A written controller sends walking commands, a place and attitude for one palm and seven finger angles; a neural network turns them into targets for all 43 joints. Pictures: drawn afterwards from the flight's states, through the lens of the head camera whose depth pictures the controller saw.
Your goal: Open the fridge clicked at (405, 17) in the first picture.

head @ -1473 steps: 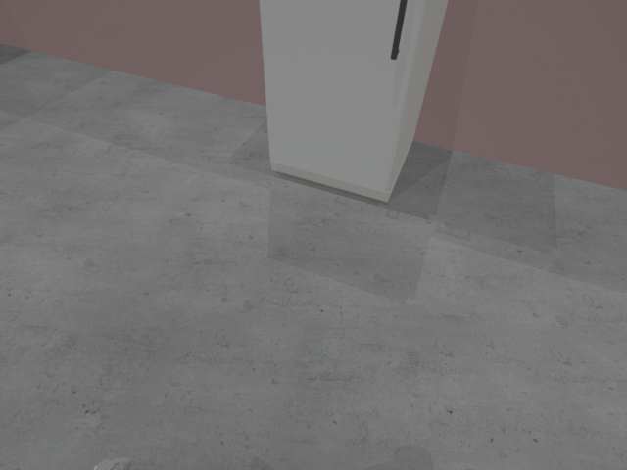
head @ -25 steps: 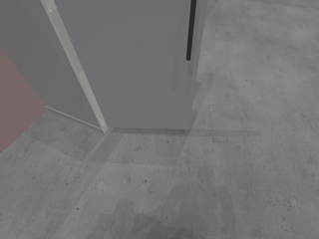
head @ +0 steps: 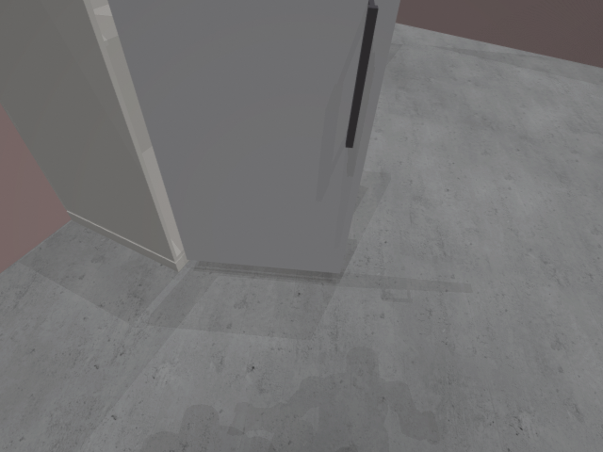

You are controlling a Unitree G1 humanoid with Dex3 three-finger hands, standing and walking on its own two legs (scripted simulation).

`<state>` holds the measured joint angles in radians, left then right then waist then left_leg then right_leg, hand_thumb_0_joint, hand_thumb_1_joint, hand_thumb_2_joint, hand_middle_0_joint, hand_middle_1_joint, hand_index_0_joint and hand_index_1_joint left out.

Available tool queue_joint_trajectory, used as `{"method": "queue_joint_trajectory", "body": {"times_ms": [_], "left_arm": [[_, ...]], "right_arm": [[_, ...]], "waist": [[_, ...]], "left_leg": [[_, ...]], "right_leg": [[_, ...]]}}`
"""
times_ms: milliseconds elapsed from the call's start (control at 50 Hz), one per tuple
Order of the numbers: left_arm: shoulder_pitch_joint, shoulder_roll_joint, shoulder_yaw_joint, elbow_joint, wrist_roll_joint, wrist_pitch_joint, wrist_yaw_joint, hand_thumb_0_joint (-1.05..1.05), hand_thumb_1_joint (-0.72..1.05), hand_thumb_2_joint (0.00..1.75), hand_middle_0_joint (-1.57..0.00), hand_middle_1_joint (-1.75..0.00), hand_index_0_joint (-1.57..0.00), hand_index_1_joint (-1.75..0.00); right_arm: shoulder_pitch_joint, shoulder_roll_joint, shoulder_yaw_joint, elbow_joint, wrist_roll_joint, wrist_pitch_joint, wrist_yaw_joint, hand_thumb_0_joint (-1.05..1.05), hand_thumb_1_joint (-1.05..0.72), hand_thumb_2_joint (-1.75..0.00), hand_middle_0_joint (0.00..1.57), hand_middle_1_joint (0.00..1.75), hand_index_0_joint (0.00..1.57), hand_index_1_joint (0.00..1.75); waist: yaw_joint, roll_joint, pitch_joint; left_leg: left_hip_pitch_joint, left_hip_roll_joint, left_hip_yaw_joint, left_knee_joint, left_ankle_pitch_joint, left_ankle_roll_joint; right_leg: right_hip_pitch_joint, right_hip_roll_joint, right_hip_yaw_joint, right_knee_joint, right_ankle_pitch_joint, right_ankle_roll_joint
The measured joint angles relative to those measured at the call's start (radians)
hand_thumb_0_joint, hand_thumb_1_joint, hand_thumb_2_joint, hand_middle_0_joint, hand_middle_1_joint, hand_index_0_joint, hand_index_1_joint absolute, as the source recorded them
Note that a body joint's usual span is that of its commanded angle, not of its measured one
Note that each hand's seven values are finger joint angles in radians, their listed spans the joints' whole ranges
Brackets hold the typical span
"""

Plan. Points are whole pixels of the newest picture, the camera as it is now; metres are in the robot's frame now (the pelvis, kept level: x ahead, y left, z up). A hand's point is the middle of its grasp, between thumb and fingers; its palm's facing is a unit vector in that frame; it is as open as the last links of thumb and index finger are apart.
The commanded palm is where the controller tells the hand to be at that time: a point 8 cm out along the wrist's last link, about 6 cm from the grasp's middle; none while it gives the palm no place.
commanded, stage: let the arm hang, fingers relaxed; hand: right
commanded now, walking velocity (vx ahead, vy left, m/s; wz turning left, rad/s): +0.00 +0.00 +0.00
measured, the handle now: (359, 81) +0.84 -0.08 +0.10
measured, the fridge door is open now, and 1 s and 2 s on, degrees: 68 68 68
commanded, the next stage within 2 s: look to check the result in 0.16 s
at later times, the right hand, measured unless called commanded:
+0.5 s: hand out of the picture +0.10 -0.24 -0.16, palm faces -0.04 +0.94 -0.34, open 7.4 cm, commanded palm none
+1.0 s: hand out of the picture +0.13 -0.23 -0.15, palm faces -0.04 +0.94 -0.34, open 7.4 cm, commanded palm none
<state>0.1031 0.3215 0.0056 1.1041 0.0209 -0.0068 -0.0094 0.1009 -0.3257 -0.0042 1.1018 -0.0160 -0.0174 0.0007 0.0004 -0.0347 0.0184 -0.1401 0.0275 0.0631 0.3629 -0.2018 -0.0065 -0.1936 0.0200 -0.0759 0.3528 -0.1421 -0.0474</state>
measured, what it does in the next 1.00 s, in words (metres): stands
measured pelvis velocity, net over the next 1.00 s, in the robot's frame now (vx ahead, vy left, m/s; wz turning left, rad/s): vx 0.04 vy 0.02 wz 0.00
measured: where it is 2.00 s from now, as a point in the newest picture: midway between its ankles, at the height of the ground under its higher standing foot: outside the picture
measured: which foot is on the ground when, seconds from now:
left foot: down 0.00-1.00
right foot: down 0.00-1.00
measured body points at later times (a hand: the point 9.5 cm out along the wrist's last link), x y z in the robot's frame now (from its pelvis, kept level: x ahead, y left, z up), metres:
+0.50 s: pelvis +0.03 +0.01 +0.00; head +0.05 +0.01 +0.45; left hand +0.10 +0.31 -0.13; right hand +0.10 -0.29 -0.13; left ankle +0.00 +0.12 -0.75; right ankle +0.03 -0.09 -0.75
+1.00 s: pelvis +0.04 +0.02 +0.00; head +0.06 +0.02 +0.45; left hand +0.12 +0.31 -0.13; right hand +0.13 -0.28 -0.13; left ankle +0.00 +0.12 -0.75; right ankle +0.03 -0.09 -0.75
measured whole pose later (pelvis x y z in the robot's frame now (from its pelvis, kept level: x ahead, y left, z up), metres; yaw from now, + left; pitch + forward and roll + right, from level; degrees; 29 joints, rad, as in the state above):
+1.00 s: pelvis +0.04 +0.02 +0.00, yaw +0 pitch +0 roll +0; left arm 0.08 0.35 0.00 1.12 0.01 -0.01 0.00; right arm 0.10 -0.33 0.00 1.12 -0.01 -0.02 0.00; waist 0.01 -0.01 0.04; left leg -0.05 0.01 0.06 0.28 -0.22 0.01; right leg -0.11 0.01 -0.07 0.29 -0.17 -0.02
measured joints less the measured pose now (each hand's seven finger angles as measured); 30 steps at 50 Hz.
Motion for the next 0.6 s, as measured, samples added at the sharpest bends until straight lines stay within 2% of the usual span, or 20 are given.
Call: {"method": "queue_joint_trajectory", "body": {"times_ms": [260, 600], "left_arm": [[-0.014, 0.032, -0.002, 0.018, -0.003, -0.004, 0.003, 0.00, 0.91, 0.90, -0.21, -0.30, -0.20, -0.30], [-0.015, 0.019, -0.008, 0.026, -0.007, 0.000, 0.006, 0.00, 0.91, 0.90, -0.21, -0.30, -0.20, -0.30]], "right_arm": [[-0.007, 0.009, 0.008, 0.013, 0.002, -0.002, 0.006, 0.00, -0.90, -0.90, 0.20, 0.30, 0.21, 0.29], [0.007, -0.013, 0.005, 0.029, 0.005, -0.002, -0.002, 0.00, -0.90, -0.90, 0.20, 0.30, 0.21, 0.29]], "waist": [[0.008, 0.033, 0.025], [0.003, 0.021, 0.032]], "left_leg": [[0.032, -0.006, 0.002, -0.045, 0.003, 0.005], [0.068, -0.013, 0.005, -0.074, -0.008, 0.010]], "right_leg": [[0.028, -0.003, 0.003, -0.038, 0.000, 0.009], [0.057, -0.008, 0.007, -0.050, -0.018, 0.018]]}}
